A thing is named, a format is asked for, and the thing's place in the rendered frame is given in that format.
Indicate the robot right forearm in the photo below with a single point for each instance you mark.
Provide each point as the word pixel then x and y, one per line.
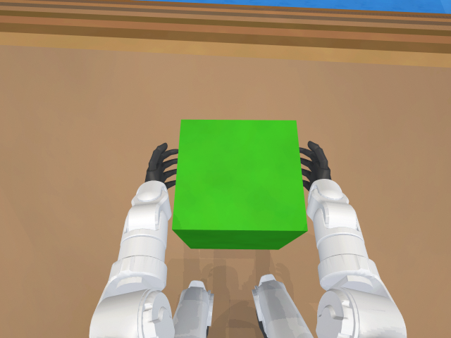
pixel 344 261

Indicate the robot left shin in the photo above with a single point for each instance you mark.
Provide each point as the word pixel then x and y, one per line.
pixel 195 283

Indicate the left robot upper arm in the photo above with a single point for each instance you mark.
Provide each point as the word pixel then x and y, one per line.
pixel 142 314

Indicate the left robot thigh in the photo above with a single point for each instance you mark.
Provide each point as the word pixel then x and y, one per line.
pixel 194 313

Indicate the carton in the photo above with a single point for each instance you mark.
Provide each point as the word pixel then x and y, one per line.
pixel 239 184

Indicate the right robot upper arm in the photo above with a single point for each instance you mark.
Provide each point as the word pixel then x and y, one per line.
pixel 349 313

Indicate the robot left hand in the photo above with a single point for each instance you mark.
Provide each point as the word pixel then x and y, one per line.
pixel 156 167

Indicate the robot right hand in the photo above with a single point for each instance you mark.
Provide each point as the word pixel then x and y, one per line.
pixel 318 166

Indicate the robot left forearm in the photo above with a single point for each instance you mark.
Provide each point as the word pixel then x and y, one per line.
pixel 140 263

